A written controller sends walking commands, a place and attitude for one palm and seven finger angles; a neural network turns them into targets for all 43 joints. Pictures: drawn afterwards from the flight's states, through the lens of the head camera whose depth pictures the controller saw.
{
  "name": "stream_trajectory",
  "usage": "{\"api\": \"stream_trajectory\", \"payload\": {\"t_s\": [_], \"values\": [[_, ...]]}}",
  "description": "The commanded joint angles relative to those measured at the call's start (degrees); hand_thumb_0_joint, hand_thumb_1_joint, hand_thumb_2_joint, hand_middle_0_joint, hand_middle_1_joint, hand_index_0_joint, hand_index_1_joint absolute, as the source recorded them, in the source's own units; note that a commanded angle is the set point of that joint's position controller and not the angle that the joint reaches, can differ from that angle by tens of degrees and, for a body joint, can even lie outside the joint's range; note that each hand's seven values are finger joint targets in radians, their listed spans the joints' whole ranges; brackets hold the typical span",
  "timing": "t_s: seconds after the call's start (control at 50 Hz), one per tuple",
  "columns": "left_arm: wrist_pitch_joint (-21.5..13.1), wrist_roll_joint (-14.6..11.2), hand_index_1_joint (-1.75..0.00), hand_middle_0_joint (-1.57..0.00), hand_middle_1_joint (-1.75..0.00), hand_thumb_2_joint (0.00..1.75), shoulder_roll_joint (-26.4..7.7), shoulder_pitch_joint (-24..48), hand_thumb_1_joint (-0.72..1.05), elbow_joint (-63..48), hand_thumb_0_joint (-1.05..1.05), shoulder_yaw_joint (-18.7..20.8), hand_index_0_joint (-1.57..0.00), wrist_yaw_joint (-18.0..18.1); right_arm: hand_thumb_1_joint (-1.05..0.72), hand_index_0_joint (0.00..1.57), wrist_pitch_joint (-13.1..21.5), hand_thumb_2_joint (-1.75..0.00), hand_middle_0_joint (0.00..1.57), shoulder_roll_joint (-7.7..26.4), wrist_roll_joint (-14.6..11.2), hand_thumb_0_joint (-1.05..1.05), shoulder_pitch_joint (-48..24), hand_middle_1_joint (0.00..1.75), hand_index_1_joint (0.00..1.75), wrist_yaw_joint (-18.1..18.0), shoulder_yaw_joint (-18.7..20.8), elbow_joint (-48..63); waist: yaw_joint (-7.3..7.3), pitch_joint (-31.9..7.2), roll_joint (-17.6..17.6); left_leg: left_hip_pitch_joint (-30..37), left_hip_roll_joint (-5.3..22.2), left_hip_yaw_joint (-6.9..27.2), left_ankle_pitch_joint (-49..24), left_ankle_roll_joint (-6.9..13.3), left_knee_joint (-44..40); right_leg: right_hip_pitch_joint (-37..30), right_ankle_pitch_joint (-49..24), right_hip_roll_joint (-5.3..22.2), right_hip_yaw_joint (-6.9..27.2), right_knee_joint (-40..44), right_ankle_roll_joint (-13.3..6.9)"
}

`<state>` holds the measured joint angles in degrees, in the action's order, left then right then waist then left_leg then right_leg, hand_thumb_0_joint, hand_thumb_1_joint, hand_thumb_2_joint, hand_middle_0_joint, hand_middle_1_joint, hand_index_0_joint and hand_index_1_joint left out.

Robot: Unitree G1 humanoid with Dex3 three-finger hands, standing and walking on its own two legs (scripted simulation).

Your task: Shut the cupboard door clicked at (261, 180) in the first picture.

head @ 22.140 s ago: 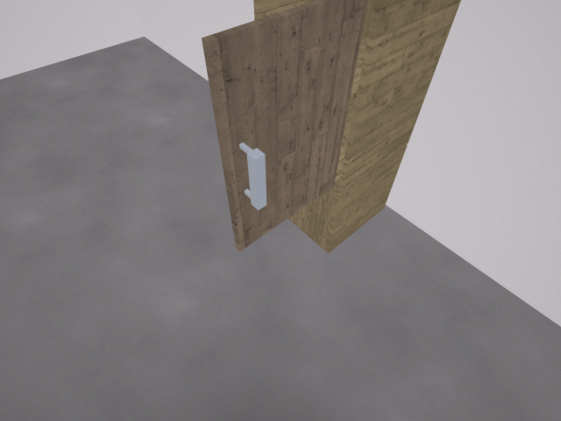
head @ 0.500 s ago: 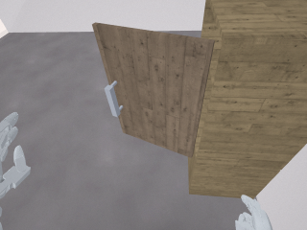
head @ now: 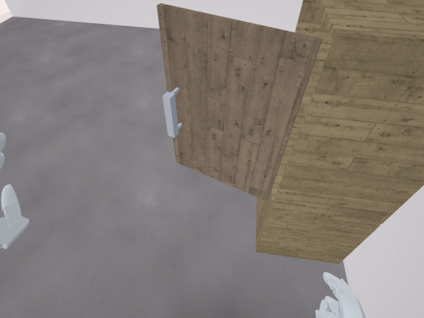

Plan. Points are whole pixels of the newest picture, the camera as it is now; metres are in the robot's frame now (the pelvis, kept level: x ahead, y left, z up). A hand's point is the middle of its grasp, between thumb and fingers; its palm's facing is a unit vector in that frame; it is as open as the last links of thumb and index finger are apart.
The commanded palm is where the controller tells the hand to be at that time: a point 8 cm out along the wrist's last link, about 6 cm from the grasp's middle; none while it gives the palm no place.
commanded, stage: step back with the hand held close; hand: left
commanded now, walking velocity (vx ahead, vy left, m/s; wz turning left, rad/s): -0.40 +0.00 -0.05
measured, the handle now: (174, 112) +0.71 +0.17 -0.04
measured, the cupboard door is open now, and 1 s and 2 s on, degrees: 70 70 70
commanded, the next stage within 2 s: stop stepping back and stand still in 0.56 s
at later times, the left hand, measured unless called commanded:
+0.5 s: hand (11, 247) +0.16 +0.26 +0.17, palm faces +0.36 -0.82 -0.45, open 7.4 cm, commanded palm +0.10 +0.30 +0.19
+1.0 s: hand out of the picture +0.08 +0.28 +0.17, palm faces +0.36 -0.83 -0.43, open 7.4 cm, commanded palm +0.02 +0.32 +0.19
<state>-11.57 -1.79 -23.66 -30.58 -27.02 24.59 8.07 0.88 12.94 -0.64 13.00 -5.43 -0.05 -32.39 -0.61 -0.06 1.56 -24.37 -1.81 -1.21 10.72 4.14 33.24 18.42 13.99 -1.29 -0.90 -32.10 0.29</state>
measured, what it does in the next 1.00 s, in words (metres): walks backwards: right foot, then left foot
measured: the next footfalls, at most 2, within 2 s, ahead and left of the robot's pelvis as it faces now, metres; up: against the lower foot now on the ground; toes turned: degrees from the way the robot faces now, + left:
right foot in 0.42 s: -0.14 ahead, -0.10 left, +0.00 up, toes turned -1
left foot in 0.80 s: -0.04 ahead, +0.11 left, +0.00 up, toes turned -2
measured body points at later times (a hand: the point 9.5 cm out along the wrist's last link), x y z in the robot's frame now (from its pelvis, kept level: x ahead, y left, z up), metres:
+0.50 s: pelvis -0.06 +0.01 +0.00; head -0.02 +0.03 +0.45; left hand +0.14 +0.30 +0.20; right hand +0.12 -0.22 -0.08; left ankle +0.09 +0.07 -0.73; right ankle -0.16 -0.12 -0.73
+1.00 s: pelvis -0.14 +0.03 +0.01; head -0.13 +0.05 +0.46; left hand +0.06 +0.32 +0.19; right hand -0.01 -0.22 -0.06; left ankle -0.06 +0.11 -0.73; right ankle -0.18 -0.10 -0.73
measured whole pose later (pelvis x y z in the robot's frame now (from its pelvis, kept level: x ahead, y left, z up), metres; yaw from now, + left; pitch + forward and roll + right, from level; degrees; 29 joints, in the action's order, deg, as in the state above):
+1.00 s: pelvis -0.14 +0.03 +0.01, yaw -3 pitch +1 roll -1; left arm -10.1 -2.5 -25.0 -31.9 -28.8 24.1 9.7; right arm 5.8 10.1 -0.1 14.7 -5.2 -1.3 -35.0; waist 1.9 -2.1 -2.9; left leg -21.8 -1.2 -0.5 7.4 2.0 27.4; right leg 11.3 18.0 -0.7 1.6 -27.6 0.3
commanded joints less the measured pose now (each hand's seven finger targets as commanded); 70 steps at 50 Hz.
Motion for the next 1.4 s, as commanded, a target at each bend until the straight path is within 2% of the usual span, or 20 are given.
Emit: {"api": "stream_trajectory", "payload": {"t_s": [0.0,0.1,0.18,0.22,0.32,0.4,0.46,0.54,0.58,0.62,0.64,0.68,0.72,0.8,0.84,0.88,0.92,1.1,1.26,1.38], "values": [[-4.65,-0.69,-0.3,-0.2,-0.3,0.9,-11.15,4.85,0.9,-13.72,0.0,6.55,-0.2,1.77,-0.9,0.2,3.72,-0.9,0.2,7.77,0.37,0.0,-5.53,0.3,0.3,0.02,3.25,8.15,1.1,-2.89,-1.38,-3.88,5.42,7.19,18.77,-1.27,-5.4,-0.59,11.57,7.61,13.45,10.83,-4.47],[-5.47,-0.9,-0.3,-0.2,-0.3,0.9,-12.07,6.4,0.9,-12.74,0.0,5.9,-0.2,3.25,-0.9,0.2,3.88,-0.9,0.2,7.15,0.2,0.0,-5.08,0.3,0.3,0.05,3.27,5.88,1.85,-4.4,-4.22,6.48,4.05,5.63,9.77,-2.72,0.84,8.42,6.39,10.92,12.84,12.44,-5.5],[-6.96,-0.46,-0.3,-0.2,-0.3,0.9,-12.29,3.71,0.9,-13.4,0.0,8.95,-0.2,2.73,-0.9,0.2,4.97,-0.9,0.2,8.87,0.3,0.0,-8.14,0.3,0.3,-0.64,3.13,7.31,0.67,-4.82,11.88,-12.97,15.75,19.33,30.33,2.07,-23.85,-10.5,6.64,-2.08,2.33,-7.54,0.01],[-6.99,-0.34,-0.3,-0.2,-0.3,0.9,-12.47,3.61,0.9,-12.24,0.0,10.42,-0.2,1.7,-0.9,0.2,5.13,-0.9,0.2,8.65,1.04,0.0,-7.43,0.3,0.3,-0.53,3.94,6.88,0.24,-5.78,12.79,-20.15,19.98,22.66,35.09,3.58,-28.3,-17.38,5.6,-4.42,1.54,-18.07,0.15],[-6.79,-2.46,-0.3,-0.2,-0.3,0.9,-10.98,-0.74,0.9,-13.8,0.0,7.92,-0.2,0.4,-0.9,0.2,6.14,-0.9,0.2,6.99,1.06,0.0,-7.41,0.3,0.3,1.11,3.57,6.13,-0.16,-7.07,9.01,-6.17,15.62,14.49,21.63,-0.54,-22.88,-10.32,11.97,-3.29,-0.11,-1.58,-1.54],[-8.24,-2.75,-0.3,-0.2,-0.3,0.9,-13.26,3.92,0.9,-16.11,0.0,7.39,-0.2,0.73,-0.9,0.2,6.34,-0.9,0.2,6.41,1.62,0.0,-5.77,0.3,0.3,1.09,2.9,3.25,0.83,-11.65,4.31,12.79,10.95,6.44,-2.66,-5.44,-10.94,-0.93,2.31,4.67,8.24,12.65,-4.66],[-7.45,-2.3,-0.3,-0.2,-0.3,0.9,-11.86,7.59,0.9,-16.59,0.0,5.05,-0.2,0.82,-0.9,0.2,6.87,-0.9,0.2,6.58,0.67,0.0,-4.84,0.3,0.3,0.63,4.36,1.81,1.69,-21.44,1.42,29.87,10.62,2.57,-30.91,-3.89,-6.3,0.67,-14.81,0.91,2.09,6.77,0.06],[-5.38,-4.2,-0.3,-0.2,-0.3,0.9,-16.1,-2.54,0.9,-15.2,0.0,12.43,-0.2,-0.08,-0.9,0.2,5.12,-0.9,0.2,7.21,0.9,0.0,-10.22,0.3,0.3,1.17,4.25,6.76,-0.41,-15.77,11.61,9.52,14.08,8.75,6.09,-3.14,-20.49,-7.37,10.24,-2.9,-0.26,4.72,-1.18],[-5.39,-5.06,-0.3,-0.2,-0.3,0.9,-15.55,-4.07,0.9,-15.63,0.0,11.93,-0.2,-0.32,-0.9,0.2,3.63,-0.9,0.2,5.57,0.45,0.0,-9.61,0.3,0.3,1.16,3.52,7.0,0.67,-10.87,4.71,5.49,8.61,3.36,14.14,-6.81,-11.75,-2.19,14.94,2.44,3.7,12.25,-5.03],[-4.96,-4.62,-0.3,-0.2,-0.3,0.9,-16.21,-5.4,0.9,-14.73,0.0,10.91,-0.2,0.63,-0.9,0.2,3.4,-0.9,0.2,4.78,0.12,0.0,-8.78,0.3,0.3,0.93,3.58,5.74,0.89,-5.38,-9.16,14.34,1.31,1.41,9.72,-8.38,18.4,22.75,24.73,19.97,20.68,25.02,-11.85],[-4.4,-4.03,-0.3,-0.2,-0.3,0.9,-16.43,-4.03,0.9,-14.53,0.0,11.94,-0.2,1.31,-0.9,0.2,3.17,-0.9,0.2,5.45,1.39,0.0,-8.09,0.3,0.3,0.88,3.63,4.68,0.43,-3.45,-8.62,8.63,1.07,2.91,11.98,-7.73,25.56,21.19,10.87,22.86,22.4,23.05,-14.33],[-2.69,-2.52,-0.3,-0.2,-0.3,0.9,-13.01,-0.46,0.9,-12.24,0.0,7.76,-0.2,2.34,-0.9,0.2,2.59,-0.9,0.2,3.63,0.98,0.0,-7.28,0.3,0.3,0.44,1.08,5.34,1.63,-0.72,-4.74,-2.05,4.45,4.91,11.55,-5.6,16.46,5.58,-14.94,18.03,13.43,13.07,-9.86],[-1.72,-1.44,-0.3,-0.2,-0.3,0.9,-12.0,4.47,0.9,-7.61,0.0,5.79,-0.2,3.32,-0.9,0.2,2.87,-0.9,0.2,5.48,0.41,0.0,-5.81,0.3,0.3,-0.86,1.19,4.41,2.13,-0.53,-2.98,3.12,3.22,2.19,1.76,-4.71,-0.4,0.38,-21.08,11.39,7.28,6.92,-4.95],[-1.54,-1.21,-0.3,-0.2,-0.3,0.9,-11.8,3.92,0.9,-8.29,0.0,4.95,-0.2,3.18,-0.9,0.2,5.29,-0.9,0.2,7.84,-1.04,0.0,-4.18,0.3,0.3,-1.58,3.04,5.68,0.52,-8.2,-1.01,14.28,9.51,7.63,-20.36,-1.59,-7.58,-4.5,-15.31,2.23,3.77,4.3,0.2],[-2.44,-1.62,-0.3,-0.2,-0.3,0.9,-13.64,5.01,0.9,-15.54,0.0,6.55,-0.2,2.28,-0.9,0.2,6.35,-0.9,0.2,7.05,0.08,0.0,-5.68,0.3,0.3,-1.07,2.36,5.58,0.3,-9.17,11.22,10.02,11.55,14.49,-3.09,-1.88,-18.32,-6.71,2.31,-0.7,0.9,0.62,0.84],[-3.25,-1.2,-0.3,-0.2,-0.3,0.9,-10.79,3.8,0.9,-17.32,0.0,5.49,-0.2,2.45,-0.9,0.2,7.41,-0.9,0.2,6.84,0.2,0.0,-5.58,0.3,0.3,-0.61,1.92,5.73,0.79,-6.66,11.31,3.16,12.69,16.8,19.23,-0.61,-23.45,-9.72,4.86,-0.75,1.44,0.25,0.33],[-3.39,-0.69,-0.3,-0.2,-0.3,0.9,-11.03,1.82,0.9,-16.96,0.0,6.59,-0.2,2.73,-0.9,0.2,8.04,-0.9,0.2,6.66,0.43,0.0,-5.12,0.3,0.3,-0.25,1.78,5.77,0.89,-5.44,11.0,-2.6,10.62,13.7,25.67,-1.36,-24.24,-13.88,4.74,-1.17,0.34,3.03,-0.12],[-2.29,-1.99,-0.3,-0.2,-0.3,0.9,-9.66,-0.78,0.9,-8.73,0.0,5.76,-0.2,2.39,-0.9,0.2,6.74,-0.9,0.2,5.54,0.74,0.0,-4.26,0.3,0.3,0.48,1.77,4.34,1.74,-3.08,-1.14,9.55,4.31,4.76,9.26,-4.48,-8.73,0.08,11.94,4.26,6.35,17.32,-3.38],[-2.19,0.19,-0.3,-0.2,-0.3,0.9,-8.68,11.75,0.9,-9.51,0.0,1.76,-0.2,2.48,-0.9,0.2,7.7,-0.9,0.2,5.84,0.65,0.0,-6.25,0.3,0.3,-0.74,1.29,3.89,1.37,1.28,6.49,5.35,6.54,9.38,22.53,-3.45,-19.94,-2.8,13.61,-0.55,1.83,12.99,-1.0],[-2.7,-0.52,-0.3,-0.2,-0.3,0.9,-9.95,4.4,0.9,-11.18,0.0,4.8,-0.2,2.36,-0.9,0.2,7.77,-0.9,0.2,4.9,0.81,0.0,-6.11,0.3,0.3,0.29,1.34,5.04,0.66,-3.0,5.02,5.81,4.96,7.08,16.53,-3.99,-17.47,-7.29,9.05,0.35,2.34,14.09,-1.81]]}}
